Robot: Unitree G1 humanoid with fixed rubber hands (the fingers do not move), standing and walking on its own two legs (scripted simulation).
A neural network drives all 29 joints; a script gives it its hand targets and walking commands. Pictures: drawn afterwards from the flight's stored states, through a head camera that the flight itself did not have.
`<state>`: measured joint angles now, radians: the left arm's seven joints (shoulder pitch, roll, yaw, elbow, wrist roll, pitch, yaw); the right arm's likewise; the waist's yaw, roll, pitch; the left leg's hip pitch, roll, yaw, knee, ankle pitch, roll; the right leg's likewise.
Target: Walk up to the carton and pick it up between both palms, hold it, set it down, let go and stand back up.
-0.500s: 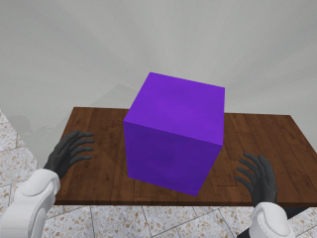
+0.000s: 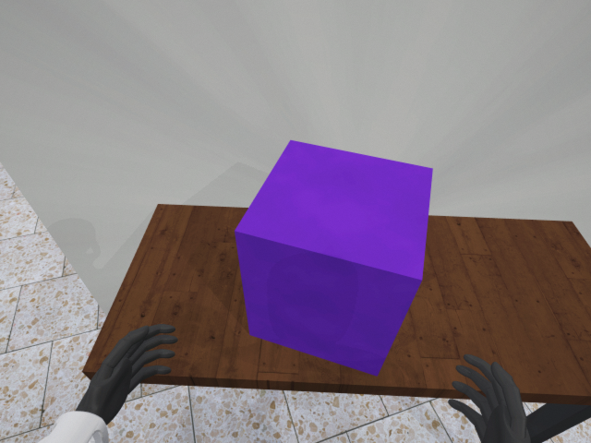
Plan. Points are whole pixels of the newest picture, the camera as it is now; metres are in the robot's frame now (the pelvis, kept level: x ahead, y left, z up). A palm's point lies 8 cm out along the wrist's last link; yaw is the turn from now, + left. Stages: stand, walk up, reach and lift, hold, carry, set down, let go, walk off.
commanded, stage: set down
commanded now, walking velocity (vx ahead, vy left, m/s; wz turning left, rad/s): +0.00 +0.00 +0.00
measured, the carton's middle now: (333, 258) +0.39 +0.00 +0.05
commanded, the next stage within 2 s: let go in 1.56 s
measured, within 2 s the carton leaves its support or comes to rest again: neither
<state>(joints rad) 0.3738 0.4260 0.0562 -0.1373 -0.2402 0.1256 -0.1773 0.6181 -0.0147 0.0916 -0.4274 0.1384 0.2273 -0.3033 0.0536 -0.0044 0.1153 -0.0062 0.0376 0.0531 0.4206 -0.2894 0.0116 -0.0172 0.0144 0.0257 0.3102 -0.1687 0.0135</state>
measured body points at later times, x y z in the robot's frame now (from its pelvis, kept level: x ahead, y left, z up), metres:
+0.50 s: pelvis +0.03 +0.00 +0.00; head +0.04 +0.01 +0.45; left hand +0.18 +0.26 +0.00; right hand +0.17 -0.18 -0.01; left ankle -0.03 +0.10 -0.74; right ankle +0.01 -0.14 -0.74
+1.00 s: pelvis +0.00 -0.01 +0.00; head -0.01 -0.02 +0.45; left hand +0.16 +0.23 -0.03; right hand +0.17 -0.21 -0.04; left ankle -0.03 +0.10 -0.74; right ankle +0.01 -0.14 -0.74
